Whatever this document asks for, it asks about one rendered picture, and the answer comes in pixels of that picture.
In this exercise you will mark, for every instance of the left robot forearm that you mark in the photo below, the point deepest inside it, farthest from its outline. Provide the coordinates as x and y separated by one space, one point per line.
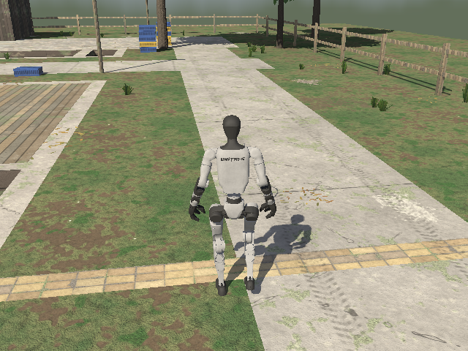
197 194

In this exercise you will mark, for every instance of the robot left hand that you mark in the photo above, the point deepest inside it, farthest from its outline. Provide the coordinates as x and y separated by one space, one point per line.
194 209

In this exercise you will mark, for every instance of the right robot upper arm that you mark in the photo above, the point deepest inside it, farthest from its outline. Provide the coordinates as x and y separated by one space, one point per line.
259 165

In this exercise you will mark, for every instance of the left robot shin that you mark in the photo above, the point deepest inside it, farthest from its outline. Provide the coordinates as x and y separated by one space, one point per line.
219 264

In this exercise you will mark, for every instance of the left robot upper arm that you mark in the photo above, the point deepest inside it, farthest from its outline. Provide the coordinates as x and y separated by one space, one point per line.
205 168

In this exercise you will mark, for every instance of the right robot forearm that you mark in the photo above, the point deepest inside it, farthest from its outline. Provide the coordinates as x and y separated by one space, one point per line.
267 193

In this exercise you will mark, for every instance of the robot right hand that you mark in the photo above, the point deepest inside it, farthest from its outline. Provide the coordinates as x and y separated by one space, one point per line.
267 208

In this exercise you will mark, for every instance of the left robot thigh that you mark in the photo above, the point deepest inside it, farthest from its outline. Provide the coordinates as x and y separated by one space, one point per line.
216 216

